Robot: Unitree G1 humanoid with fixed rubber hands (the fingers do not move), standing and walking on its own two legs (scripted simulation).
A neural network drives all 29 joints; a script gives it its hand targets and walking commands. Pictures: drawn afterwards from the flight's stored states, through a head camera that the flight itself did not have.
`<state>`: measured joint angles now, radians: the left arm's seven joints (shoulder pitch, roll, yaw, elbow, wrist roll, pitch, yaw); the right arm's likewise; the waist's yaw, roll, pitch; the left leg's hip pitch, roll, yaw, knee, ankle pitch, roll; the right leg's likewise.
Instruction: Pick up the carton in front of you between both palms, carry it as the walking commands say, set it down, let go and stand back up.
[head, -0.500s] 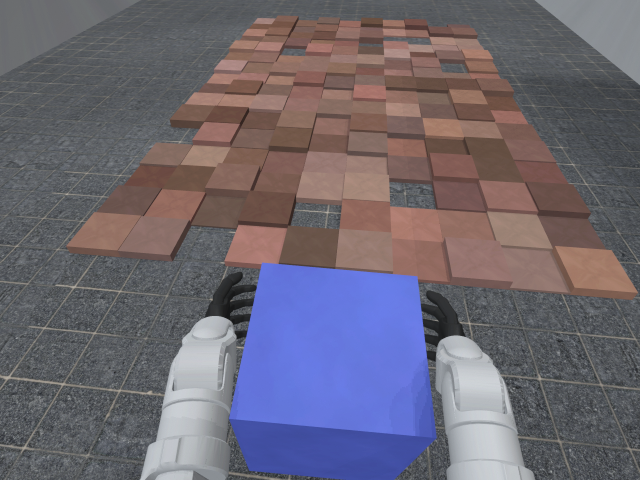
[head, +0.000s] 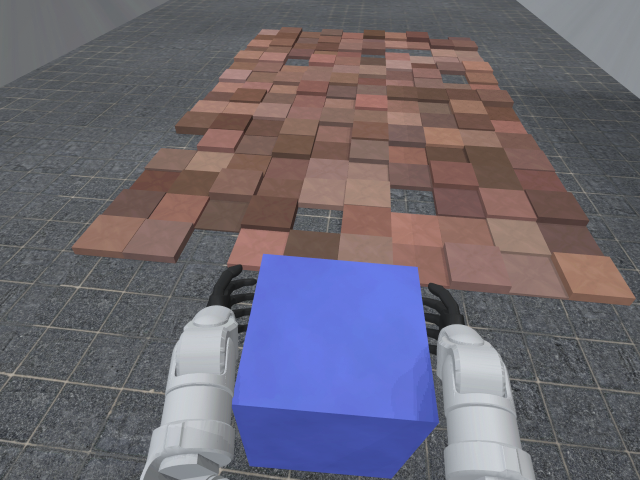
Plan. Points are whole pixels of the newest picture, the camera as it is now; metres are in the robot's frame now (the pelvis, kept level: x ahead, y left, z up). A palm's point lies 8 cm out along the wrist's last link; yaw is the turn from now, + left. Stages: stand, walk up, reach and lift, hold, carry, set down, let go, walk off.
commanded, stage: hold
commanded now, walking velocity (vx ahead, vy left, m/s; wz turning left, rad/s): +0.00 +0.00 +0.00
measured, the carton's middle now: (329, 370) +0.28 +0.00 -0.03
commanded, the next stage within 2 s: carry in 1.02 s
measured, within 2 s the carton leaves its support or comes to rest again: neither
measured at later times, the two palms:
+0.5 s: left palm (220, 312) +0.31 +0.15 +0.06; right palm (445, 328) +0.31 -0.15 +0.05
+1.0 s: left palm (216, 317) +0.30 +0.15 +0.06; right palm (446, 338) +0.29 -0.14 +0.05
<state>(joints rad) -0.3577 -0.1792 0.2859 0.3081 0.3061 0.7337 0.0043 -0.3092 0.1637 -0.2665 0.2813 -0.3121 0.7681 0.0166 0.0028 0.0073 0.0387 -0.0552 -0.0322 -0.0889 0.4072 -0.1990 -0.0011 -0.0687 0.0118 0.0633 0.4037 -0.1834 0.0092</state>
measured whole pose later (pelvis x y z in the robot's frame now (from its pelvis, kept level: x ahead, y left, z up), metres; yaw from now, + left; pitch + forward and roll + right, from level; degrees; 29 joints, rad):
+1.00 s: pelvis +0.00 +0.01 +0.00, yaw -1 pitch -8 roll +0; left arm -0.33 -0.17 0.25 0.27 0.29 0.74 0.01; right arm -0.28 0.15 -0.23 0.25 -0.30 0.76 0.01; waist 0.01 0.01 0.03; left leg -0.05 -0.04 -0.08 0.40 -0.20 0.01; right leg -0.06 0.01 0.08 0.39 -0.18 0.02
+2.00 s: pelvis +0.39 +0.07 -0.02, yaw -1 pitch +3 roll +0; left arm 0.07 -0.13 0.06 -0.48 0.01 1.13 0.18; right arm 0.08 0.13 -0.04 -0.43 -0.02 1.12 -0.15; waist 0.00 -0.01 -0.16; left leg -0.47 0.06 0.25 0.60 -0.19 0.10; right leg -0.17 -0.12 -0.08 0.88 -0.46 0.03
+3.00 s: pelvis +1.04 +0.10 -0.02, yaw +0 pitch +8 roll +1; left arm -0.55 -0.11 0.30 -0.18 0.01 1.08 0.23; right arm -0.59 0.13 -0.28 -0.09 -0.04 1.08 -0.21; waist -0.06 -0.02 -0.07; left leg -0.40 -0.01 0.13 0.61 -0.35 0.06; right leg -0.41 -0.04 -0.05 1.17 -0.48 -0.02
